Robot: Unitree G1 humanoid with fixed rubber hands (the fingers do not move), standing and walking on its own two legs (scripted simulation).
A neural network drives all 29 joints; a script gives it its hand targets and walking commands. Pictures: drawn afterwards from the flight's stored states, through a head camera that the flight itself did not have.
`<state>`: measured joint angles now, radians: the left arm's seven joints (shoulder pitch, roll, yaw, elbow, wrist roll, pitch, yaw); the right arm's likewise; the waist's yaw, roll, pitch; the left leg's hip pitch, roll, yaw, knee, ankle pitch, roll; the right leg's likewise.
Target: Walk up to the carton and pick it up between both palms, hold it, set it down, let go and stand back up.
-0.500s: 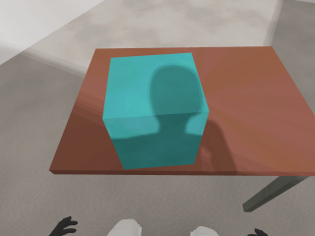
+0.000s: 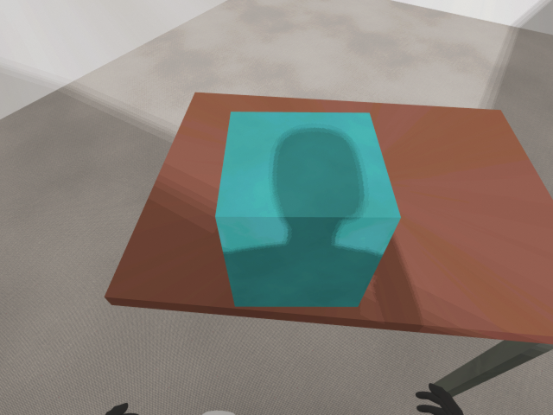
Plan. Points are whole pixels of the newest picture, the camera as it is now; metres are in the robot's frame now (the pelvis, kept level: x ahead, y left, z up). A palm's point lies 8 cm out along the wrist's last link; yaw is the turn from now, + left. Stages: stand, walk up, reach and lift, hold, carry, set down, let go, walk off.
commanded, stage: walk up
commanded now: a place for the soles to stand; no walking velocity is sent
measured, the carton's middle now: (298, 215) +0.39 -0.03 +0.05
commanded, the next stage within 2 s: reach and lift in 1.58 s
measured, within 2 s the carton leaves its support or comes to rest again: neither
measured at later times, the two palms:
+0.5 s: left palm out of the picture +0.07 +0.26 -0.10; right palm out of the picture +0.10 -0.26 -0.09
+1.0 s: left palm out of the picture +0.05 +0.30 -0.09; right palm out of the picture +0.11 -0.23 -0.10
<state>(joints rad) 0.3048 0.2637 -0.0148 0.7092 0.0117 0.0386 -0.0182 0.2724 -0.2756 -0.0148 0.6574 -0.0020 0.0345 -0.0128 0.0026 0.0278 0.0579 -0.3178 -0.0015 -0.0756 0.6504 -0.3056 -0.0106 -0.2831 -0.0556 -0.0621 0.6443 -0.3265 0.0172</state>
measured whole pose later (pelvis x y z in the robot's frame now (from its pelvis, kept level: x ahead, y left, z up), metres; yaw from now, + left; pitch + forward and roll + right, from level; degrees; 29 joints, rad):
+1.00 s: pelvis -0.01 +0.02 +0.01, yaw +3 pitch -1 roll +0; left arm 0.32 0.32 0.00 0.72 0.00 0.02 0.00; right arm 0.26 -0.27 -0.01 0.72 0.00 0.05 0.03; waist 0.00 0.01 0.04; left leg -0.31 -0.06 -0.11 0.57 -0.24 0.01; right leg -0.25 -0.11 -0.10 0.56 -0.28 0.04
